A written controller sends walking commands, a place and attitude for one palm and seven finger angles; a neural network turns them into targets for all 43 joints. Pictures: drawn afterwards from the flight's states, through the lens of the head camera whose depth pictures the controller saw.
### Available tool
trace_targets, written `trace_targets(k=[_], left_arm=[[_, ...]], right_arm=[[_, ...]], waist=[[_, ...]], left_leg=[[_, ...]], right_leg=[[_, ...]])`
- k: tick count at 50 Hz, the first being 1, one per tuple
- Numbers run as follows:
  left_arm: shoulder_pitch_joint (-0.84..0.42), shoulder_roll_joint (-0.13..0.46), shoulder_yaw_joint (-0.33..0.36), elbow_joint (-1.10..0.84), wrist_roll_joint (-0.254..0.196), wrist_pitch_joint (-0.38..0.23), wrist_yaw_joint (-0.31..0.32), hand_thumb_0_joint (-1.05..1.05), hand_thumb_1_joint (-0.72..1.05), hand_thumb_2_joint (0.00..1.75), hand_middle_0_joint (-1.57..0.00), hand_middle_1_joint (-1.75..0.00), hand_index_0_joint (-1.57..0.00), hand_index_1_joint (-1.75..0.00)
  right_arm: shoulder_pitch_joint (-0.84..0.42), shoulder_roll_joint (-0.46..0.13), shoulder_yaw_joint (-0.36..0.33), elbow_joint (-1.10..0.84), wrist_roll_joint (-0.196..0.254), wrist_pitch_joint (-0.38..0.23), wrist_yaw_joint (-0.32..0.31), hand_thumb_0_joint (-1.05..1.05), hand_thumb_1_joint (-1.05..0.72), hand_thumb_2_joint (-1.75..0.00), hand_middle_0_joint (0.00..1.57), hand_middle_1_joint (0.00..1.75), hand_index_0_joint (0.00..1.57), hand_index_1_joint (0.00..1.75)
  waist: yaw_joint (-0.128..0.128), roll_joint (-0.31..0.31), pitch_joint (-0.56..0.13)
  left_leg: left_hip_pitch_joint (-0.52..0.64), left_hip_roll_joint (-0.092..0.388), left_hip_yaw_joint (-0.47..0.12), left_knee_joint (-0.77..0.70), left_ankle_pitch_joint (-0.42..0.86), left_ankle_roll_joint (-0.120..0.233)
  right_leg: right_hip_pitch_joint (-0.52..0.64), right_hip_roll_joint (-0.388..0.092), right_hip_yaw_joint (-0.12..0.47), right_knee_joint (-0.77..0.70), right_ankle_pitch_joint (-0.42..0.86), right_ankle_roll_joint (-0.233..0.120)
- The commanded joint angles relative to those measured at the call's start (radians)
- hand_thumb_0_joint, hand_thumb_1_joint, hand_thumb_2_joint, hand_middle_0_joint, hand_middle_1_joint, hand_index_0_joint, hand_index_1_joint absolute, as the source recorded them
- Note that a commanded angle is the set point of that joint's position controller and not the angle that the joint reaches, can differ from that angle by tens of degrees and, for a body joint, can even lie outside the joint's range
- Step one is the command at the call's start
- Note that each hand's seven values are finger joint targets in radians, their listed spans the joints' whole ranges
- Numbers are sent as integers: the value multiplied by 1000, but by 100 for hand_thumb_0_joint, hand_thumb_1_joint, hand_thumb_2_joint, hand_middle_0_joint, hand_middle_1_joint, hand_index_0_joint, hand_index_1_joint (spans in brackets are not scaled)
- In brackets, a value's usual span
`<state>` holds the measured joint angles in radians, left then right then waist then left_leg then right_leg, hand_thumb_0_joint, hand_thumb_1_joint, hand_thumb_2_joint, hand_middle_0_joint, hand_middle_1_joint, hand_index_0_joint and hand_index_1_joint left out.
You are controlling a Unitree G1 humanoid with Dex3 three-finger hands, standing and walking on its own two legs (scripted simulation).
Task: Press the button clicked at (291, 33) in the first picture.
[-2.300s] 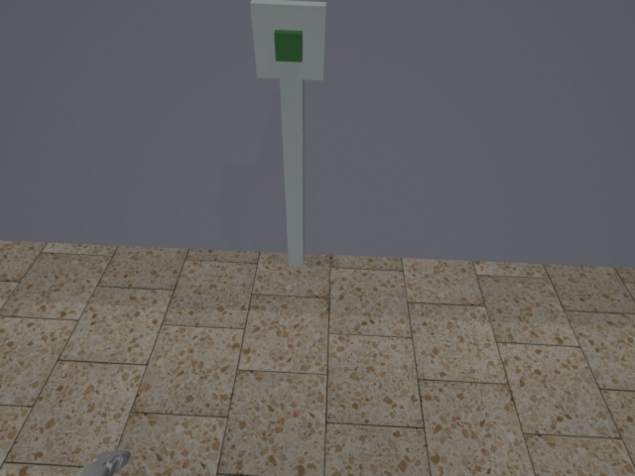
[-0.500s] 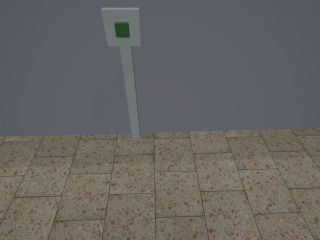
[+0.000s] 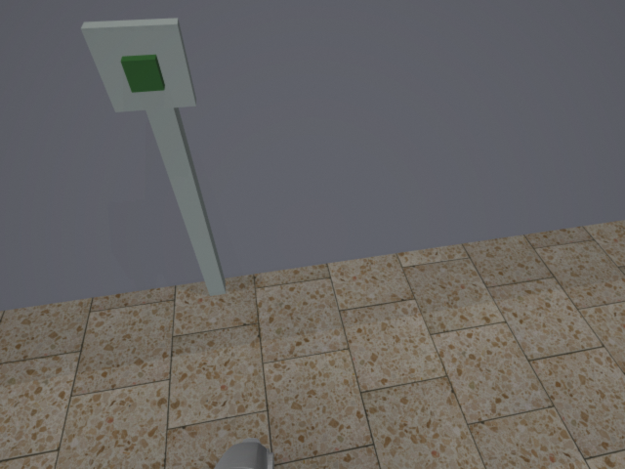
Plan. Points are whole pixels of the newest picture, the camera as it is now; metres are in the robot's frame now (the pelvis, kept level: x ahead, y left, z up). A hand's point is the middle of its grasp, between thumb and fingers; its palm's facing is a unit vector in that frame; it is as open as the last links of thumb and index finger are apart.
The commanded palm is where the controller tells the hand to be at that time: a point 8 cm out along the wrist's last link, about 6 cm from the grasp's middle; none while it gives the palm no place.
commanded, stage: turn to face it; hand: left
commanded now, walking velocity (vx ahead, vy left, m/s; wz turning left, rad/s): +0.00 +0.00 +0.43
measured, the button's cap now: (144, 72) +0.76 +0.40 +0.11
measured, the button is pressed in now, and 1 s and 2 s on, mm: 0 0 0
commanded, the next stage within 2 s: take the last steps up to it in 0.62 s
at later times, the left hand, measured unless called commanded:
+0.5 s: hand out of the picture +0.11 +0.26 -0.18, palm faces +0.16 -0.97 -0.18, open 7.4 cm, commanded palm none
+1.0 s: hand out of the picture +0.05 +0.18 -0.16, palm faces +0.29 -0.94 -0.20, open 7.4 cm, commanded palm none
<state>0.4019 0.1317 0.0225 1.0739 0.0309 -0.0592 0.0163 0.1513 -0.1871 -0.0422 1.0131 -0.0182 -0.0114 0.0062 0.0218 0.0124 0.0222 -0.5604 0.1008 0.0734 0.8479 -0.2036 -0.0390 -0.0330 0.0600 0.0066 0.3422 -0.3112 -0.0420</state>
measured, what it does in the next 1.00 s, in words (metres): walks ahead: left foot, then right foot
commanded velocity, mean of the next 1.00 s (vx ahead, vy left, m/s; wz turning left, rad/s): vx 0.09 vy -0.01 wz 0.23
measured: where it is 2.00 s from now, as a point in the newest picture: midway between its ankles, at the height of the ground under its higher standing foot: (277, 437)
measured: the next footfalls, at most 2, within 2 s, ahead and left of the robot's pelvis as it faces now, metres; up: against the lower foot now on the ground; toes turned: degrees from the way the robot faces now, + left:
left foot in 0.08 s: +0.16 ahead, +0.11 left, +0.00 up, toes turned +8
right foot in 0.86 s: +0.11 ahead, -0.07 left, +0.00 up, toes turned +11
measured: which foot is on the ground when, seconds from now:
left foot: up 0.00-0.06, down 0.08-0.86, up 0.88-1.00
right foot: down 0.00-0.12, up 0.14-0.84, down 0.86-1.00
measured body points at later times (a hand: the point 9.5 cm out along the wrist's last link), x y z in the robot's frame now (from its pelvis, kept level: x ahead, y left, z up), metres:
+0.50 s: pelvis +0.08 +0.07 +0.00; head +0.08 +0.10 +0.45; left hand +0.10 +0.31 -0.16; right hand +0.12 -0.17 -0.14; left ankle +0.12 +0.10 -0.74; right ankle +0.08 -0.11 -0.67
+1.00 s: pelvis +0.11 +0.03 +0.01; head +0.09 +0.01 +0.46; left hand +0.03 +0.23 -0.15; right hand +0.17 -0.20 -0.15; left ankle +0.10 +0.14 -0.69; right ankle +0.07 -0.08 -0.74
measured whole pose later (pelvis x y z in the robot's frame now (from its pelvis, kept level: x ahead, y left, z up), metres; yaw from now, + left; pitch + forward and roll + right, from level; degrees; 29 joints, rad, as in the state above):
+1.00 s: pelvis +0.11 +0.03 +0.01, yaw +13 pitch +0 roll +1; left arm 0.40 0.13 0.03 1.08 0.03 -0.03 0.02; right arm 0.31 -0.18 -0.06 1.08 -0.03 0.02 0.01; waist 0.01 0.00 -0.06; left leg -0.44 -0.04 0.03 0.86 -0.30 0.02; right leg -0.06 0.00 -0.03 0.34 -0.28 -0.04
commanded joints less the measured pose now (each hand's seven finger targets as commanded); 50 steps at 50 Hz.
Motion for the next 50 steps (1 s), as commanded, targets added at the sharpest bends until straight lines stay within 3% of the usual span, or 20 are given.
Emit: trace_targets(k=[1, 3, 4, 5, 6, 7, 9, 10, 15, 25, 35, 39, 41, 42, 43, 44, 45, 46, 48, 50], left_arm=[[64, 148, 24, -2, -5, 0, 30, 0, 90, 90, -20, -30, -20, -30], [49, 144, 23, 1, -14, 7, 36, 0, 90, 90, -20, -30, -20, -30], [60, 135, 22, -5, -22, 11, 38, 0, 90, 90, -20, -30, -20, -30], [123, 98, 16, -10, -38, 14, 39, 0, 90, 90, -20, -30, -20, -30], [128, 95, 14, -20, -34, 20, 40, 0, 90, 90, -20, -30, -20, -30], [77, 108, 17, -15, -26, 36, 43, 0, 90, 90, -20, -30, -20, -30], [-31, 102, 27, -36, -14, 49, 31, 0, 90, 90, -20, -30, -20, -30], [-50, 102, 32, -36, -9, 57, 23, 0, 90, 90, -20, -30, -20, -30], [-43, 99, 46, -48, -1, 89, 14, 0, 90, 90, -20, -30, -20, -30], [-169, 131, 58, -102, -2, 97, 15, 0, 90, 90, -20, -30, -20, -30], [-164, 122, 42, -106, -11, 96, 23, 0, 90, 90, -20, -30, -20, -30], [-74, 92, 27, -66, -13, 83, 21, 0, 90, 90, -20, -30, -20, -30], [-4, 98, 24, -36, -8, 69, 18, 0, 90, 90, -20, -30, -20, -30], [22, 126, 28, -26, -2, 60, 19, 0, 90, 90, -20, -30, -20, -30], [42, 176, 39, -25, 7, 55, 24, 0, 90, 90, -20, -30, -20, -30], [26, 216, 45, -43, 1, 55, 25, 0, 90, 90, -20, -30, -20, -30], [-20, 202, 42, -54, -7, 43, 28, 0, 90, 90, -20, -30, -20, -30], [-32, 170, 40, -48, -10, 27, 26, 0, 90, 90, -20, -30, -20, -30], [18, 126, 23, -20, -14, 5, 14, 0, 90, 90, -20, -30, -20, -30], [65, 103, 17, 1, -14, -7, 12, 0, 90, 90, -20, -30, -20, -30]], right_arm=[[-7, -17, 8, -34, 10, -24, -3, 0, -90, -90, 20, 30, 20, 30], [146, -42, 4, 20, 2, -29, -16, 0, -90, -90, 20, 30, 20, 30], [247, -103, -8, 43, -5, -33, -22, 0, -90, -90, 20, 30, 20, 30], [318, -185, -21, 47, -4, -35, -26, 0, -90, -90, 20, 30, 20, 30], [299, -188, -11, 51, 9, -18, -33, 0, -90, -90, 20, 30, 20, 30], [244, -163, -7, 52, 8, -15, -41, 0, -90, -90, 20, 30, 20, 30], [134, -113, 0, 15, 4, -13, -39, 0, -90, -90, 20, 30, 20, 30], [109, -84, -3, 3, 0, -13, -37, 0, -90, -90, 20, 30, 20, 30], [97, -115, -19, -24, 5, -7, -34, 0, -90, -90, 20, 30, 20, 30], [170, -127, -40, -14, 0, 6, -37, 0, -90, -90, 20, 30, 20, 30], [173, -145, -47, -6, -5, 21, -36, 0, -90, -90, 20, 30, 20, 30], [182, -128, -40, 11, -9, 18, -31, 0, -90, -90, 20, 30, 20, 30], [162, -108, -37, 19, -2, 17, -27, 0, -90, -90, 20, 30, 20, 30], [166, -77, -34, 22, 2, 15, -23, 0, -90, -90, 20, 30, 20, 30], [153, -36, -23, 7, 7, 10, -22, 0, -90, -90, 20, 30, 20, 30], [118, -55, -29, -23, -6, 11, -16, 0, -90, -90, 20, 30, 20, 30], [113, -90, -40, -22, -17, 12, -6, 0, -90, -90, 20, 30, 20, 30], [110, -79, -38, -6, -18, 10, 0, 0, -90, -90, 20, 30, 20, 30], [120, -52, -35, 8, -14, 3, 9, 0, -90, -90, 20, 30, 20, 30], [118, -39, -36, 7, -12, 2, 11, 0, -90, -90, 20, 30, 20, 30]], waist=[[-2, -149, 42], [-64, -108, -16], [-93, -9, -100], [-83, 233, -220], [-51, 243, -217], [-48, 204, -145], [-23, 130, 21], [-16, 86, 45], [-3, 79, -18], [-46, 78, -33], [-50, 60, -47], [-33, 57, -67], [-5, 25, -38], [0, -53, -15], [10, -224, 32], [19, -280, 117], [-10, -211, 137], [-19, -187, 178], [-26, -80, 179], [-23, -65, 166]], left_leg=[[137, -60, 39, -184, 26, 31], [339, -89, 32, -340, 204, 51], [536, 9, -65, -336, 530, 96], [723, 246, -325, -318, 965, 213], [629, 324, -396, -419, 1020, 297], [541, 295, -387, -487, 816, 294], [323, 220, -323, -563, 447, 246], [263, 186, -287, -586, 344, 226], [264, 116, -266, -655, 37, 182], [421, 115, -365, -645, 30, 184], [387, 114, -448, -636, 11, 219], [331, 67, -423, -679, -208, 175], [220, 18, -366, -650, -311, 125], [119, -35, -296, -547, -319, 84], [-11, -142, -165, -333, -290, 47], [-62, -157, -70, -135, -260, 43], [-64, -115, -83, -28, -229, 50], [-85, -93, -86, 26, -168, 55], [-101, -75, -65, 117, -87, 45], [-118, -57, -54, 174, -35, 35]], right_leg=[[-12, -245, 43, 29, 805, -70], [-29, -211, 3, 206, 821, -26], [-130, -166, -34, 379, 628, 15], [-305, -64, -94, 627, 26, 59], [-299, -48, -28, 781, -353, 63], [-320, -83, 12, 813, -319, 65], [-356, -142, 4, 780, -229, 75], [-342, -153, -2, 754, -178, 80], [-375, -143, -15, 728, -38, 93], [-481, -135, -1, 611, -45, 112], [-345, -94, 2, 413, -124, 77], [-184, -62, -30, 233, -101, 52], [-22, -67, -37, 17, -25, 37], [51, -151, 66, -65, -102, 5], [42, -313, 313, -175, -310, -68], [-83, -464, 446, -300, -459, -139], [-143, -461, 427, -314, -458, -146], [-135, -408, 370, -294, -362, -127], [-84, -335, 211, -233, -109, -93], [-51, -312, 137, -213, 41, -74]])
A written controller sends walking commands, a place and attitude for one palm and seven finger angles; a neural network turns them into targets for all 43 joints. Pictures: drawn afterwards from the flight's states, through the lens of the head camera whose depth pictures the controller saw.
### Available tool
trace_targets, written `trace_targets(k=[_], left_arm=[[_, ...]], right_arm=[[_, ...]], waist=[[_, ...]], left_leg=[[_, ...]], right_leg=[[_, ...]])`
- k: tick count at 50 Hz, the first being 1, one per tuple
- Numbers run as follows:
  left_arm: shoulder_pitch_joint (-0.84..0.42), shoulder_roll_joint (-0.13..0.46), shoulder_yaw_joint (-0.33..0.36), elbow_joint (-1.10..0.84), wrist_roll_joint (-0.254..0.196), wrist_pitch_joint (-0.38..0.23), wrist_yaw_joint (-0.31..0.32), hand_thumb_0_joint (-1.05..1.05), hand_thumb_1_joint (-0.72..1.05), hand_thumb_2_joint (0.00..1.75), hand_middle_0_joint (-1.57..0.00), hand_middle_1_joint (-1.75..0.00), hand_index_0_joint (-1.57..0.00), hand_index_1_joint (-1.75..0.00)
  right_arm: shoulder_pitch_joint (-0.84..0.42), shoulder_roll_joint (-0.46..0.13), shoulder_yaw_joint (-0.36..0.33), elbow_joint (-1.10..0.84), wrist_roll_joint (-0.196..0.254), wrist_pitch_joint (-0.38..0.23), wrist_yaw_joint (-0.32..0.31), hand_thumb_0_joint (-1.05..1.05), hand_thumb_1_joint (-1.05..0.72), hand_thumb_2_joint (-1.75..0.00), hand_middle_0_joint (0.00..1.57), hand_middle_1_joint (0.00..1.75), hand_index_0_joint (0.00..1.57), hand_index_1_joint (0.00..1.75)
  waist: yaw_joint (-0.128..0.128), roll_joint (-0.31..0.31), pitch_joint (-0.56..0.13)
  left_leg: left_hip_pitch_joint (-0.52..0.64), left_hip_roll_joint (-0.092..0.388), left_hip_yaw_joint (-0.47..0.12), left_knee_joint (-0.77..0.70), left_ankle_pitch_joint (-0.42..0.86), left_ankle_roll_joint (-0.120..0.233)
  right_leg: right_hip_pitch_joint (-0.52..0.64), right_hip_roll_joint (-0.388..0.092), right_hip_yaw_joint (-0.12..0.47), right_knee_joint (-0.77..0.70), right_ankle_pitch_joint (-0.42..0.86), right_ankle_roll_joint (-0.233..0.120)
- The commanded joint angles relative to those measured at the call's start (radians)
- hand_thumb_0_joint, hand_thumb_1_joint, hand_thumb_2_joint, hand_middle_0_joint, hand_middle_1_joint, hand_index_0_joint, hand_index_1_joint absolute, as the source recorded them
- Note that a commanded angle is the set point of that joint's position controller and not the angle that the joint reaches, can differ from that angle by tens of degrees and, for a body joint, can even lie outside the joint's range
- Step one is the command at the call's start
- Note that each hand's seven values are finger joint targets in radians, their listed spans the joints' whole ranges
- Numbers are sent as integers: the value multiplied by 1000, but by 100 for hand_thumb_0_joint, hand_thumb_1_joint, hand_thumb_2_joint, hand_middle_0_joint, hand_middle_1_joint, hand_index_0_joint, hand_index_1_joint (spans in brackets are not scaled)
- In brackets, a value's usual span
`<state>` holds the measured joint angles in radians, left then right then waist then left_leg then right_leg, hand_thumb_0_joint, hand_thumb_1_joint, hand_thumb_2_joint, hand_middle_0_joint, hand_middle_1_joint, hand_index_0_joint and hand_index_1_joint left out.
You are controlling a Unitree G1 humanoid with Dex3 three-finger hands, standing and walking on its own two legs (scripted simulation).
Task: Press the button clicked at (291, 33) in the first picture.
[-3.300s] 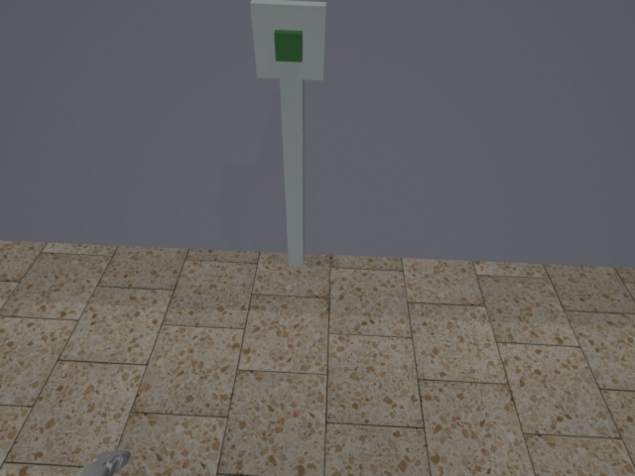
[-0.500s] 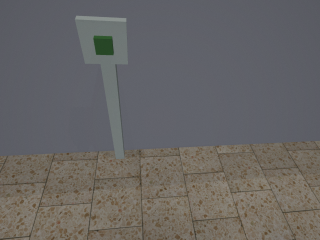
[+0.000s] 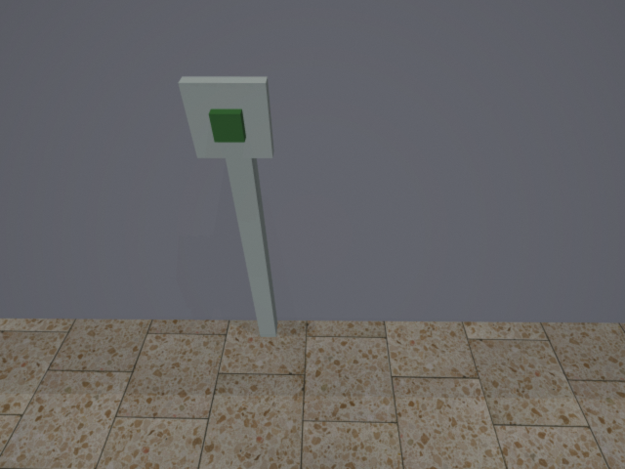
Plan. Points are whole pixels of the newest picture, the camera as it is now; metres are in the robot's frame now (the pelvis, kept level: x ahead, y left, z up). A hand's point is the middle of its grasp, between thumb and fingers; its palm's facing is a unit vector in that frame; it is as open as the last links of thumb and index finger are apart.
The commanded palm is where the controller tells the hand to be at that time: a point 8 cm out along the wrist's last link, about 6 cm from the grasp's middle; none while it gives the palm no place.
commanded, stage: take the last steps up to it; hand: left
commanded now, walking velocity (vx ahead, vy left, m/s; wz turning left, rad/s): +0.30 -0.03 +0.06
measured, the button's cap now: (228, 125) +0.71 +0.22 +0.10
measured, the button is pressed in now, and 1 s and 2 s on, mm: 0 0 0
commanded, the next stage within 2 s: come to a stop and stand still in 0.50 s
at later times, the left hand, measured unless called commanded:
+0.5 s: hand out of the picture +0.08 +0.23 -0.19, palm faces +0.09 -0.99 -0.14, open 7.4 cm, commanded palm none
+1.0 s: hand (199, 389) +0.30 +0.23 -0.19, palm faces +0.07 -0.98 -0.18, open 7.3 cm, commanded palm none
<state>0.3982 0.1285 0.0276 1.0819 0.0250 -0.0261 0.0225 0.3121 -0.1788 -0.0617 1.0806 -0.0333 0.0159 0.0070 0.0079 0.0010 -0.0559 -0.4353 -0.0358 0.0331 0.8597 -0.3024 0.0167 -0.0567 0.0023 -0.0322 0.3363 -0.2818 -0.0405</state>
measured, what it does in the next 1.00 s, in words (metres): walks ahead: left foot, then right foot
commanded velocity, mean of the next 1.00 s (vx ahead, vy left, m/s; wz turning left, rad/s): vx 0.04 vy -0.01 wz -0.02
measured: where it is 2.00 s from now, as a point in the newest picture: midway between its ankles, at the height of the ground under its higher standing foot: outside the picture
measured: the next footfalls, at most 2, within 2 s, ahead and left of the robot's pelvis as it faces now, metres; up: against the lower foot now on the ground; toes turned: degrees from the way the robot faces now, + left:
left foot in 0.32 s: +0.19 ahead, +0.17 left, +0.00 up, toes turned +12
right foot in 0.72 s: +0.32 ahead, -0.08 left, +0.00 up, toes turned -7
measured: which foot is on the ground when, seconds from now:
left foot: up 0.00-0.30, down 0.32-0.74, up 0.76-1.00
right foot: down 0.00-0.32, up 0.34-0.70, down 0.72-1.00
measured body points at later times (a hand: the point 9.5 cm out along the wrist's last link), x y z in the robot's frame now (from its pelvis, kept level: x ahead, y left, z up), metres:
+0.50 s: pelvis +0.15 +0.07 -0.01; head +0.15 +0.09 +0.44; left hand +0.08 +0.28 -0.18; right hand +0.23 -0.16 -0.15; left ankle +0.15 +0.16 -0.75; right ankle +0.10 -0.06 -0.67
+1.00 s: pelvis +0.20 +0.05 -0.02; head +0.24 +0.07 +0.43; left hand +0.30 +0.28 -0.17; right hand +0.22 -0.18 -0.17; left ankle +0.18 +0.15 -0.72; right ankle +0.28 -0.07 -0.75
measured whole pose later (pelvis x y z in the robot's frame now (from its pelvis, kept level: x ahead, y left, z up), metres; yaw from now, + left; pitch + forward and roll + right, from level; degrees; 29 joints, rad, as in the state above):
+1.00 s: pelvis +0.20 +0.05 -0.02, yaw +3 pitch -1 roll -1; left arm 0.09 0.14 0.05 0.98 0.04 0.02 0.04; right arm 0.23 -0.14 -0.06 1.07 -0.01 0.05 -0.03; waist -0.01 0.00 0.11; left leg -0.36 0.03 0.06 0.87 -0.49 -0.03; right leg -0.35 -0.08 -0.15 0.54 -0.16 0.00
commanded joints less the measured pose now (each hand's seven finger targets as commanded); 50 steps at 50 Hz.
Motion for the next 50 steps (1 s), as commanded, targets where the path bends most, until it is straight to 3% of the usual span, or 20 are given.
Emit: trace_targets(k=[1, 7, 11, 12, 14, 15, 16, 17, 20, 23, 29, 31, 34, 35, 36, 37, 38, 40, 45, 50], left_arm=[[93, 96, 9, 4, -7, -46, 6, 0, 90, 90, -20, -30, -20, -30], [188, 97, 8, 62, 5, -54, 11, 0, 90, 90, -20, -30, -20, -30], [202, 116, 15, 85, 8, -43, 13, 0, 90, 90, -20, -30, -20, -30], [191, 120, 16, 89, 6, -43, 12, 0, 90, 90, -20, -30, -20, -30], [167, 125, 22, 91, -5, -42, 12, 0, 90, 90, -20, -30, -20, -30], [192, 91, 18, 85, -13, -41, 6, 0, 90, 90, -20, -30, -20, -30], [208, 39, 6, 62, -23, -42, -1, 0, 90, 90, -20, -30, -20, -30], [148, 67, 10, 38, -17, -36, 5, 0, 90, 90, -20, -30, -20, -30], [28, 42, 22, 33, -6, -19, -13, 0, 90, 90, -20, -30, -20, -30], [94, -4, 26, 39, 4, 9, -19, 0, 90, 90, -20, -30, -20, -30], [-44, 28, 28, -37, 4, 25, -31, 0, 90, 90, -20, -30, -20, -30], [-93, 41, 27, -62, 3, 21, -28, 0, 90, 90, -20, -30, -20, -30], [-38, 73, 26, -39, -1, 9, -14, 0, 90, 90, -20, -30, -20, -30], [-5, 133, 32, -28, 1, -2, -4, 0, 90, 90, -20, -30, -20, -30], [-26, 189, 35, -32, 1, -9, 5, 0, 90, 90, -20, -30, -20, -30], [-40, 222, 35, -43, -6, -4, 6, 0, 90, 90, -20, -30, -20, -30], [-66, 222, 36, -51, -6, 2, 9, 0, 90, 90, -20, -30, -20, -30], [-100, 213, 46, -57, -5, 9, 24, 0, 90, 90, -20, -30, -20, -30], [-221, 209, 62, -117, 6, 37, 37, 0, 90, 90, -20, -30, -20, -30], [-262, 203, 68, -140, 10, 48, 31, 0, 90, 90, -20, -30, -20, -30]], right_arm=[[-53, -38, -13, -63, 3, -26, 9, 0, -90, -90, 20, 30, 20, 30], [-199, -16, -1, -108, 8, -28, 11, 0, -90, -90, 20, 30, 20, 30], [-240, 2, 10, -114, 14, -46, 16, 0, -90, -90, 20, 30, 20, 30], [-202, -3, 9, -102, 14, -52, 11, 0, -90, -90, 20, 30, 20, 30], [25, -44, -1, -26, 8, -67, -9, 0, -90, -90, 20, 30, 20, 30], [157, -136, -22, 11, 3, -72, -22, 0, -90, -90, 20, 30, 20, 30], [259, -237, -44, 32, 2, -77, -31, 0, -90, -90, 20, 30, 20, 30], [260, -244, -41, 35, 15, -65, -37, 0, -90, -90, 20, 30, 20, 30], [30, -95, -5, 0, 17, -79, -40, 0, -90, -90, 20, 30, 20, 30], [-2, -38, 4, -11, 9, -89, -38, 0, -90, -90, 20, 30, 20, 30], [-12, -83, -7, -29, 3, -74, -30, 0, -90, -90, 20, 30, 20, 30], [-10, -92, -8, -23, 1, -68, -33, 0, -90, -90, 20, 30, 20, 30], [-18, -85, 2, -15, 6, -56, -40, 0, -90, -90, 20, 30, 20, 30], [5, -58, 7, -7, 14, -55, -37, 0, -90, -90, 20, 30, 20, 30], [48, -20, 13, -7, 25, -48, -33, 0, -90, -90, 20, 30, 20, 30], [81, -18, 10, -1, 32, -32, -35, 0, -90, -90, 20, 30, 20, 30], [72, -7, 4, 2, 33, -20, -40, 0, -90, -90, 20, 30, 20, 30], [53, -25, -2, -2, 32, 3, -46, 0, -90, -90, 20, 30, 20, 30], [36, -12, -8, -21, 32, 26, -38, 0, -90, -90, 20, 30, 20, 30], [87, 4, -9, -33, 25, 19, -29, 0, -90, -90, 20, 30, 20, 30]], waist=[[-4, -77, 237], [32, -129, 244], [43, -161, 222], [22, -167, 199], [-78, -115, 46], [-120, 17, -74], [-132, 253, -176], [-132, 173, -164], [-52, 50, 134], [2, 118, 140], [-8, 141, 191], [-7, 128, 195], [36, 49, 121], [42, -71, 69], [11, -192, 21], [1, -188, -8], [1, -147, 4], [19, -264, -10], [2, -112, -16], [-29, -146, -25]], left_leg=[[-250, 91, -9, 168, 79, -27], [-242, 134, 47, 24, 50, -35], [-78, 102, 105, -154, 20, -8], [-3, 77, 130, -202, 21, 1], [314, 45, 147, -365, 153, 18], [583, 194, -7, -354, 241, 57], [756, 482, -377, -427, 401, 169], [691, 544, -432, -515, 406, 224], [282, 446, -229, -617, 273, 169], [160, 359, -33, -623, 340, 125], [165, 334, 2, -666, 156, 138], [190, 340, -5, -623, 255, 136], [210, 262, 57, -430, 402, 54], [161, 211, 80, -351, 283, 4], [104, 143, 104, -292, 8, -33], [133, 106, 94, -233, -198, -42], [135, 99, 77, -156, -245, -42], [94, 102, 37, 4, -298, -47], [75, 84, -14, 109, -240, -50], [186, 81, 27, -154, -86, -50]], right_leg=[[-10, -250, 153, -195, 89, -70], [27, -270, 130, -145, 355, -106], [3, -255, 82, -75, 475, -92], [0, -241, 61, -20, 568, -85], [-37, -178, -6, 258, 679, -39], [-212, -129, -39, 462, 424, 1], [-455, -14, -85, 755, -214, 42], [-491, -29, 8, 901, -311, 18], [-484, -135, 27, 908, -127, 30], [-388, -136, 1, 770, -66, 47], [-386, -126, -49, 471, 13, 60], [-359, -113, -55, 381, 19, 60], [-147, -83, -68, 120, 231, 62], [-36, -148, 18, 92, 486, 51], [24, -296, 158, 108, 760, -15], [6, -374, 162, 89, 893, -90], [-11, -378, 134, 96, 971, -124], [-12, -381, 152, 98, 1035, -167], [-98, -372, 100, 60, 748, -168], [-206, -322, 83, 54, 333, -110]])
